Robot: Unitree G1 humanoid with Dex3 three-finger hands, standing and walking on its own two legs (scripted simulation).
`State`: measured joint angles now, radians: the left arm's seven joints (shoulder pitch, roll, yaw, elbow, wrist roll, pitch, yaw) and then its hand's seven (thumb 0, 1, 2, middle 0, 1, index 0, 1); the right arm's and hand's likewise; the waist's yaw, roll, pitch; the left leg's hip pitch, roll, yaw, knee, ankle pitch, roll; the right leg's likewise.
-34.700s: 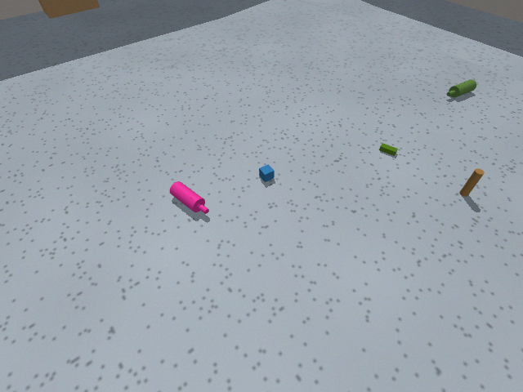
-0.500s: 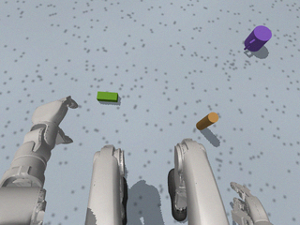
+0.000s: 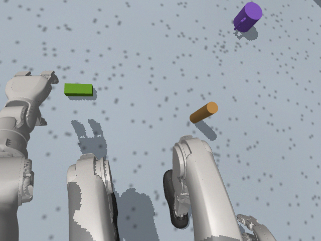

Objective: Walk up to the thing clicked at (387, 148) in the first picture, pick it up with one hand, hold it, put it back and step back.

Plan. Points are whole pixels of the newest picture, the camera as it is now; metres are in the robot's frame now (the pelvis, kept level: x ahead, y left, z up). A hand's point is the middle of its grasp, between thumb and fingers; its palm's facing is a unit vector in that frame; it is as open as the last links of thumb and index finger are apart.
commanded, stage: rise first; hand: left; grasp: from above
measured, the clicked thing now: (79, 90) +0.58 +0.18 -0.35
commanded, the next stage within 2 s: none
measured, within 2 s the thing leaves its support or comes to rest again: neither
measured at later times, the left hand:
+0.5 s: hand (47, 94) +0.51 +0.25 -0.20, palm faces -0.47 +0.03 -0.88, open 13.3 cm
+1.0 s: hand (52, 90) +0.53 +0.24 -0.22, palm faces -0.47 +0.03 -0.88, open 13.6 cm
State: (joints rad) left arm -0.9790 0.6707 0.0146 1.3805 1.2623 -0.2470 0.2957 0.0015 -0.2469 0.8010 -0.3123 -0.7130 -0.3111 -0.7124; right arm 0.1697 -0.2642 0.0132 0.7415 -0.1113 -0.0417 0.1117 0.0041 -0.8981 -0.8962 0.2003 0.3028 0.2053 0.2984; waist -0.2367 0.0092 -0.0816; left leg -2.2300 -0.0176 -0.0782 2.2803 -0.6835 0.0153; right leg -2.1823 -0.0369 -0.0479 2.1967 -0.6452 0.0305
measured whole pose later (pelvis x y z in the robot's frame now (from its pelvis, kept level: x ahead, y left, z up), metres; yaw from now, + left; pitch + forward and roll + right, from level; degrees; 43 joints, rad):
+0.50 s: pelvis +0.01 +0.00 -0.03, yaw -2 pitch +36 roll -8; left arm -1.09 0.80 0.04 1.49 1.35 -0.27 0.36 0.00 -0.36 0.87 -0.22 -0.82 -0.22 -0.82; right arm 0.17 -0.28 0.09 0.72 -0.17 -0.02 0.13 0.00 -0.92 -0.90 0.20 0.30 0.20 0.30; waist -0.30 -0.02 -0.01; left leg -2.30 -0.01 -0.12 2.39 -0.72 0.00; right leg -2.26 -0.02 -0.08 2.28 -0.66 0.02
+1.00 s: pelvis +0.00 +0.00 -0.04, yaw -4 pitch +35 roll -10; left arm -1.13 0.86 0.02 1.49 1.34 -0.27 0.33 0.00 -0.41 0.91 -0.15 -0.91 -0.17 -0.90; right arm 0.20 -0.29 0.14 0.67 -0.16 -0.02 0.14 0.00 -0.91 -0.90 0.20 0.30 0.20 0.30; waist -0.34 -0.02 0.03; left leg -2.34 -0.01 -0.14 2.42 -0.70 0.01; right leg -2.27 -0.01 -0.10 2.29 -0.63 0.03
